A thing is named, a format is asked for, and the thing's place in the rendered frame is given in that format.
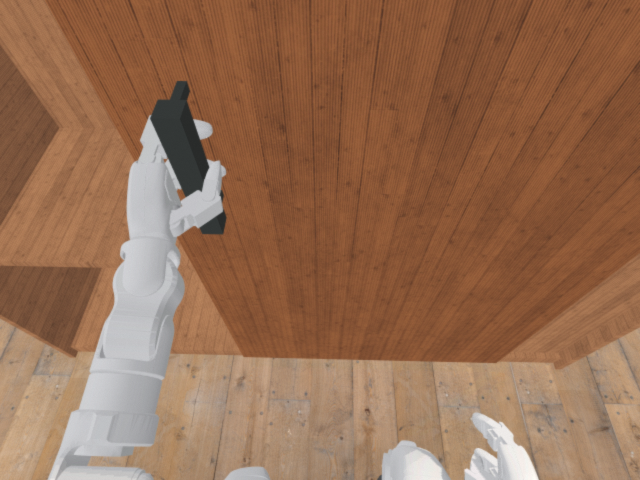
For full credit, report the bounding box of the wardrobe door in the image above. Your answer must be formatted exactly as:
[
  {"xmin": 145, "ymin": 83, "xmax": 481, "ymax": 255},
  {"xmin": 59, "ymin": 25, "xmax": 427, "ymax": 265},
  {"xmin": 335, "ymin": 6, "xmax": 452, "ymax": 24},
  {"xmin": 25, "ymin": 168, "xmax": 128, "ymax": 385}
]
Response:
[
  {"xmin": 511, "ymin": 253, "xmax": 640, "ymax": 353},
  {"xmin": 45, "ymin": 0, "xmax": 640, "ymax": 363}
]

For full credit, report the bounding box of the robot right hand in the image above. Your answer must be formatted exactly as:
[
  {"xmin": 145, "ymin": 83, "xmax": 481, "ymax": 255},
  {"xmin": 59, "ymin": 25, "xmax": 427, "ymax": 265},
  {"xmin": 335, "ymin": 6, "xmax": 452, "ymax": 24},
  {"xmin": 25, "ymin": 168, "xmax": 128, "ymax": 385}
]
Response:
[{"xmin": 464, "ymin": 412, "xmax": 539, "ymax": 480}]

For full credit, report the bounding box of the robot right thigh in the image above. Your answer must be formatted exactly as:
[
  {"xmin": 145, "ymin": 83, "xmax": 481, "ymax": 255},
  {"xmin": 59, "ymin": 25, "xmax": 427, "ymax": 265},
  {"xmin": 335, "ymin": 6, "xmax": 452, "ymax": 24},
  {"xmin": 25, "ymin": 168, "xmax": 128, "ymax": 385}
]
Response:
[{"xmin": 382, "ymin": 445, "xmax": 451, "ymax": 480}]

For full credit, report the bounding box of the robot left hand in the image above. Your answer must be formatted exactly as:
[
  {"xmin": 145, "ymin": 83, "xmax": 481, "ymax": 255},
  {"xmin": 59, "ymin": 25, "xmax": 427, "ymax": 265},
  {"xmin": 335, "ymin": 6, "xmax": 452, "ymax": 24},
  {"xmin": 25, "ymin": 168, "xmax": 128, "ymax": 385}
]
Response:
[{"xmin": 127, "ymin": 115, "xmax": 226, "ymax": 244}]

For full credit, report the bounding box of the robot left forearm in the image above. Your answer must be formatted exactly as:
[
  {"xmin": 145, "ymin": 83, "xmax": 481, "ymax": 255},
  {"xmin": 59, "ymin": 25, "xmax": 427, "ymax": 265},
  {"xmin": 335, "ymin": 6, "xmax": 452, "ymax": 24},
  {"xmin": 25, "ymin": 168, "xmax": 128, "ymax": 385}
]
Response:
[{"xmin": 48, "ymin": 236, "xmax": 185, "ymax": 480}]

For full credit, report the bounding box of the handle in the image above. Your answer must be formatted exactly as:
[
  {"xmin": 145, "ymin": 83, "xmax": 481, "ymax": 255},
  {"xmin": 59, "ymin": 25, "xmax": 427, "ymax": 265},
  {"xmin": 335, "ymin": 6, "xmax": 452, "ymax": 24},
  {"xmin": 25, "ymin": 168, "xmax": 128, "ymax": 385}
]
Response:
[{"xmin": 150, "ymin": 81, "xmax": 226, "ymax": 234}]

